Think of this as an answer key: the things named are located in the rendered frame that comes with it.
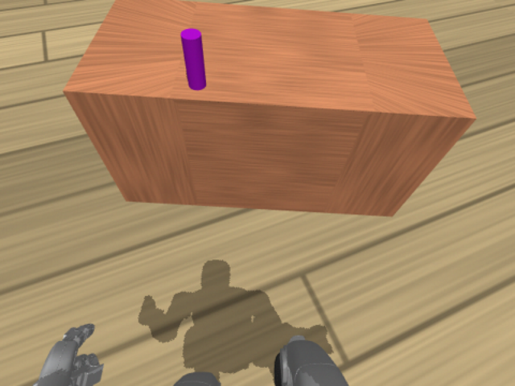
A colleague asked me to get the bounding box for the can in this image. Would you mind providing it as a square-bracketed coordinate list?
[181, 28, 206, 90]

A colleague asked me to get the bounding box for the left robot hand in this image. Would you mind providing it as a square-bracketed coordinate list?
[39, 323, 104, 386]

